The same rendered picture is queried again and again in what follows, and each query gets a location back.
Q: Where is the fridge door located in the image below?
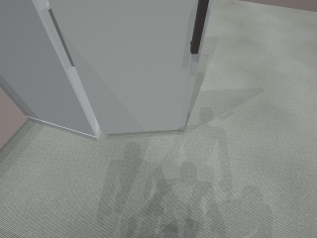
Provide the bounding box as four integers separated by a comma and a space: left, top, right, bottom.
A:
48, 0, 213, 135

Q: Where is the handle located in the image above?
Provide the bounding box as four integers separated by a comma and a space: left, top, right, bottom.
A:
190, 0, 209, 55

